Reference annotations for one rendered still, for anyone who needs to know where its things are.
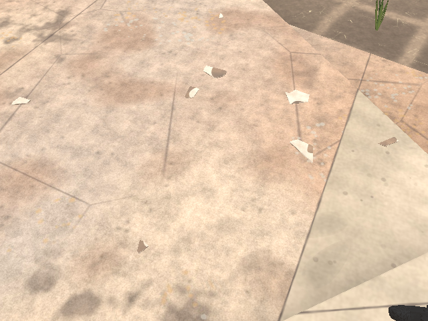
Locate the robot right hand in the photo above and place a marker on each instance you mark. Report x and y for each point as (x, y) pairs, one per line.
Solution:
(408, 313)

